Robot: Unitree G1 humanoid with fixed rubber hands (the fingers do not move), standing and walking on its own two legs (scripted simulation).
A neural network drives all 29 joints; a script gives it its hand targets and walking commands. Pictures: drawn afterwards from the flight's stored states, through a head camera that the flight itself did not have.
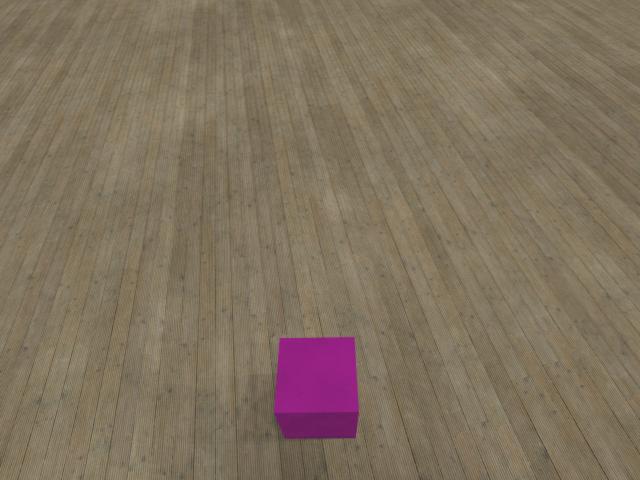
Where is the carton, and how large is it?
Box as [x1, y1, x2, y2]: [274, 337, 358, 438]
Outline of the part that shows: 353,337 280,338 274,413 285,438 355,437 358,404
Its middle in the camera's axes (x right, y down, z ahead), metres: +0.00 +0.43 +1.11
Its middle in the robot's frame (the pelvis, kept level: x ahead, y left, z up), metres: +0.47 +0.05 -0.65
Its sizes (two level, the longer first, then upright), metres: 0.210 0.200 0.250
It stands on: the floor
